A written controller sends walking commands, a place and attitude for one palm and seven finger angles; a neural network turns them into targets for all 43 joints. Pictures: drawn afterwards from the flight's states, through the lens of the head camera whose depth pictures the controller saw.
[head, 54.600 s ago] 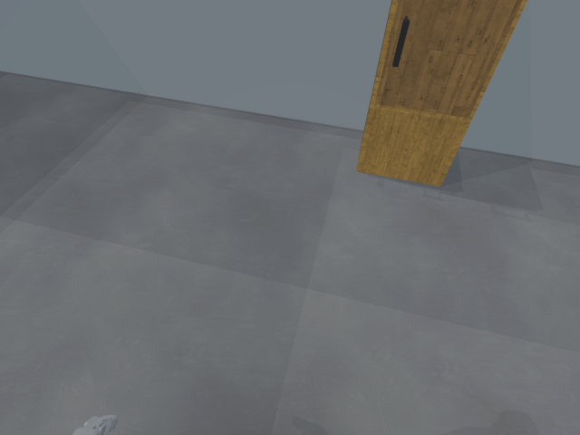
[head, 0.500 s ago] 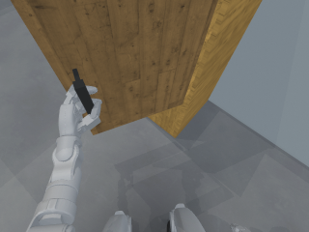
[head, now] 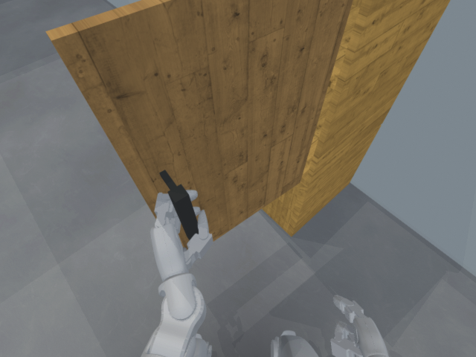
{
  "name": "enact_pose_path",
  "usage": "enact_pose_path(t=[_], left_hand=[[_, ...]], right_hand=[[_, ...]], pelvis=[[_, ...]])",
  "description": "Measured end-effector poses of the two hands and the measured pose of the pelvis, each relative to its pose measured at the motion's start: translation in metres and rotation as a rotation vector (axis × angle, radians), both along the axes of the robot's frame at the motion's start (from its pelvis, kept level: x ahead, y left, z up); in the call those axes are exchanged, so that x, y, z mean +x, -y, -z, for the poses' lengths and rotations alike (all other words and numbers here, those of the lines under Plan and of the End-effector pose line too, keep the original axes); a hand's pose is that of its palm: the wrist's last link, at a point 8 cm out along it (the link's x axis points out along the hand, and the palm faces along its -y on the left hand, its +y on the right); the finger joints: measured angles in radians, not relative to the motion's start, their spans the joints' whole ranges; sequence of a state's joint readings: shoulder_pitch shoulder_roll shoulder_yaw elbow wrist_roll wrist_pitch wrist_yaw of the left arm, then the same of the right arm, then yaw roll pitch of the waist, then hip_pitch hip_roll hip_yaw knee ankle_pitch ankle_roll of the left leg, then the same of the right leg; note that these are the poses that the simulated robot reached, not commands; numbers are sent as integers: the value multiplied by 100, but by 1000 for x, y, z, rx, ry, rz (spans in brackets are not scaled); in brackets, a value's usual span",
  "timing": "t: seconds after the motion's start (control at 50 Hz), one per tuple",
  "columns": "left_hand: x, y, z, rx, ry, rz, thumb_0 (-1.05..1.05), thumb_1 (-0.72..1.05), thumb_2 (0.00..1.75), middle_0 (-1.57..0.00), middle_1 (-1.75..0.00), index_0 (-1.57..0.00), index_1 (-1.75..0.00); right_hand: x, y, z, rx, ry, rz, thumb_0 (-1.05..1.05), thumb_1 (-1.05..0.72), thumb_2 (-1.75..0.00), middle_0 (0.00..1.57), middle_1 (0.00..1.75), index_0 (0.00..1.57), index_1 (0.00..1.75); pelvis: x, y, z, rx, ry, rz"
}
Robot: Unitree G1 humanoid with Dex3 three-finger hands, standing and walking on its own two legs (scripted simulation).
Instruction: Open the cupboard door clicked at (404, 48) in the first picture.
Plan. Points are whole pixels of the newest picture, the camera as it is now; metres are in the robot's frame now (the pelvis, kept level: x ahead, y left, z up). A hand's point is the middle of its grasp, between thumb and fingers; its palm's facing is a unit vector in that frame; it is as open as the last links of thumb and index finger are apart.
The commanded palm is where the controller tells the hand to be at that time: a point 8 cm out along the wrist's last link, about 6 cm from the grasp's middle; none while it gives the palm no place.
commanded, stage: open thumb and fingers to let go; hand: left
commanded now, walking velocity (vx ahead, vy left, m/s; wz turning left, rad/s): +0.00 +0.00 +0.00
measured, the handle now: (181, 209) +0.35 +0.12 +0.02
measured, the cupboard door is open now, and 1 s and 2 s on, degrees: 85 84 86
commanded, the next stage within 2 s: slide the hand sideways off the handle in 0.88 s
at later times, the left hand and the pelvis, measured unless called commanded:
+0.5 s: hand (195, 236) +0.31 +0.08 +0.03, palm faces +0.40 -0.92 -0.01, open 11.1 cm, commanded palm +0.26 +0.13 +0.02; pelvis -0.03 -0.01 +0.00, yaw +1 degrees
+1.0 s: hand (203, 236) +0.31 +0.07 +0.02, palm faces +0.33 -0.94 -0.02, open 15.0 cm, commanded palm +0.27 +0.11 +0.02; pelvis -0.04 +0.03 -0.01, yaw +0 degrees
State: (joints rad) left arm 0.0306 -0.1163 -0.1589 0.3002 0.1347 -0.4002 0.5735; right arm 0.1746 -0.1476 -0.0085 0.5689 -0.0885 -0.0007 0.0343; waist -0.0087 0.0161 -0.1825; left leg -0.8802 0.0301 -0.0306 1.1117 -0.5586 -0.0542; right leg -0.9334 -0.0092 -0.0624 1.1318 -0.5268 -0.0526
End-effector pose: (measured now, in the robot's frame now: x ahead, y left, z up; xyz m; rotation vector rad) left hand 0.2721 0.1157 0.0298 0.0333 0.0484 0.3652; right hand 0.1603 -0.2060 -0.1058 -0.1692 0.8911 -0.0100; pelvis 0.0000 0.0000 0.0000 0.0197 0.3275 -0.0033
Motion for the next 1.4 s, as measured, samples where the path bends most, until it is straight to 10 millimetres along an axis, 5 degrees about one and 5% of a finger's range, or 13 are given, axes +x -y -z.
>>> enact_pose_path(t=[0.2,0.32,0.56,0.7,0.86,1.0,1.18,1.4], left_hand=[[2,7,6,20,25,-42,1,64,78,-34,-131,-33,-132],[3,-1,6,14,16,-34,1,46,71,-36,-130,-35,-130],[-7,-12,1,-7,59,-26,0,-23,42,-32,-122,-32,-122],[-1,-6,8,-17,53,13,-1,-43,33,-28,-105,-28,-105],[-1,1,8,-5,47,31,-1,-49,31,-25,-73,-24,-74],[-1,-2,7,-1,44,32,-1,-50,30,-35,-60,-32,-64],[-8,-26,6,93,43,495,-2,-50,30,-23,-40,-13,-42],[-20,-23,3,-65,68,468,-1,-50,30,-12,-31,-16,-33]], right_hand=[[-16,33,14,-65,-34,-2,1,-91,-90,20,30,20,30],[-28,41,16,-74,-40,30,1,-91,-90,20,30,20,30],[-42,26,9,-74,-21,24,1,-91,-90,20,30,20,30],[-46,9,12,-72,-14,19,1,-91,-90,20,30,20,30],[-53,-12,15,-58,-32,13,1,-91,-90,20,30,20,30],[-55,-22,17,-55,-42,0,1,-91,-90,20,30,20,30],[-60,-14,11,-58,-16,39,1,-91,-90,20,30,20,30],[-43,-12,-7,-66,52,34,2,-91,-90,20,30,20,30]], pelvis=[[-12,16,7,11,-2,-28],[-19,17,6,16,2,-25],[-31,2,6,2,25,-21],[-38,-12,11,-12,20,-15],[-39,-25,11,-20,16,-7],[-42,-30,12,-25,18,-7],[-43,-36,13,-33,46,-22],[-35,-39,11,-22,37,-3]])
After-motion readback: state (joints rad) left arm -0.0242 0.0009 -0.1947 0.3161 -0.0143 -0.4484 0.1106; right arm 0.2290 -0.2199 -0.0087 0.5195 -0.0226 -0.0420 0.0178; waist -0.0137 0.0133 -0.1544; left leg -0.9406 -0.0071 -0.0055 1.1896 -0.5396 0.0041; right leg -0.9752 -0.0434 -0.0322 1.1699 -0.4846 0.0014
